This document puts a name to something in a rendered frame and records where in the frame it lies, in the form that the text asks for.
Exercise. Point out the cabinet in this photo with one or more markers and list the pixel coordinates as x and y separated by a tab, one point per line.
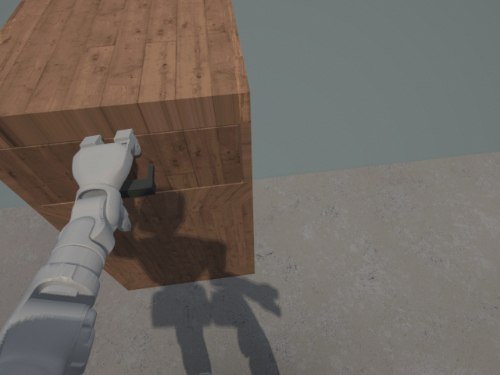
71	69

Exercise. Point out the left robot forearm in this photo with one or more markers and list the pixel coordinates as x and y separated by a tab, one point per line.
76	262

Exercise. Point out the drawer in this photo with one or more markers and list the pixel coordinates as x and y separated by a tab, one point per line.
188	158

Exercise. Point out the left robot upper arm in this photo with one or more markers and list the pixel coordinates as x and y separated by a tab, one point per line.
49	338

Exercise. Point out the robot left hand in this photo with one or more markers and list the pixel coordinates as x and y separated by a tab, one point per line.
110	164

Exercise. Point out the handle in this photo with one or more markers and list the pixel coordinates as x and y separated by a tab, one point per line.
142	187

